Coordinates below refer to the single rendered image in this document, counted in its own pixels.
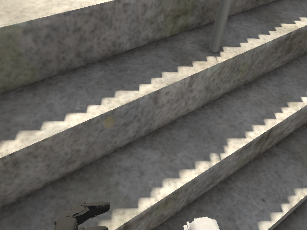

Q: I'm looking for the robot left hand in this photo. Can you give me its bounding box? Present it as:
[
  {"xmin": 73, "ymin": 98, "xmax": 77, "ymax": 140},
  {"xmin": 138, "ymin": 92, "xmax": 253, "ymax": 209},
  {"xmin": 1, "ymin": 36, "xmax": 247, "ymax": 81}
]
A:
[{"xmin": 54, "ymin": 201, "xmax": 110, "ymax": 230}]

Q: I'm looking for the robot right thigh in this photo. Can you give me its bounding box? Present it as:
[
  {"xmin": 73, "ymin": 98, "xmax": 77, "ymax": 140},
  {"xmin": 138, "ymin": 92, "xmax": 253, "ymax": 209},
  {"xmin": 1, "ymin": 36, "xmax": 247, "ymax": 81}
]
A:
[{"xmin": 183, "ymin": 217, "xmax": 220, "ymax": 230}]

